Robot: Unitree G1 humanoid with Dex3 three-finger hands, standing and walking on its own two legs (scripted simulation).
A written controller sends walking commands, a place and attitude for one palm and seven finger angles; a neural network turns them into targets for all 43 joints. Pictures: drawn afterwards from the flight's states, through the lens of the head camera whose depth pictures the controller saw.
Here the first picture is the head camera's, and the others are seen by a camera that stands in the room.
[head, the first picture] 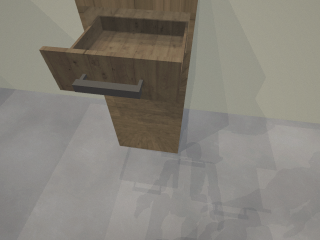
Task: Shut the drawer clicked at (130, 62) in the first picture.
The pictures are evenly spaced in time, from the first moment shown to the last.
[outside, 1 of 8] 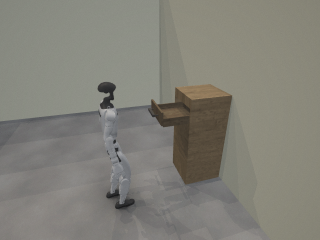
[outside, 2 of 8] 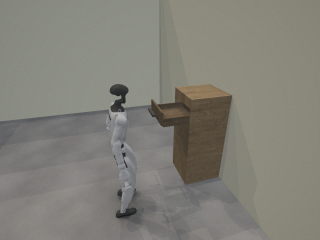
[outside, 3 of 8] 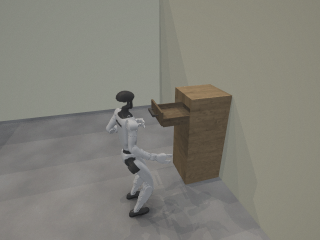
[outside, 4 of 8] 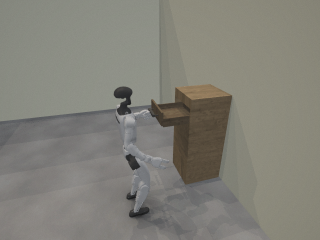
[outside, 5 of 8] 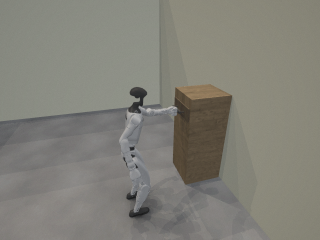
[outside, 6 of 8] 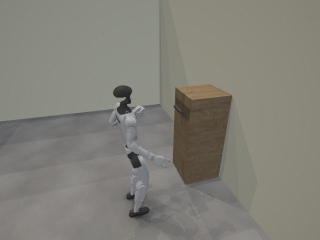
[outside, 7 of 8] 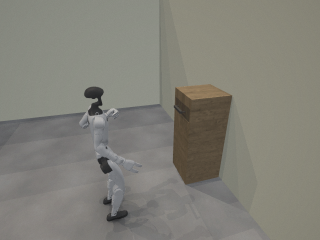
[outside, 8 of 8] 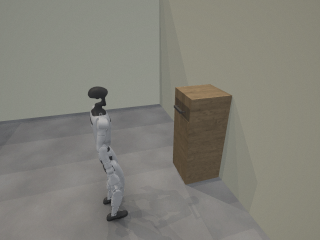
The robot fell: no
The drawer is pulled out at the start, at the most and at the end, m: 0.29 0.29 0.00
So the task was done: yes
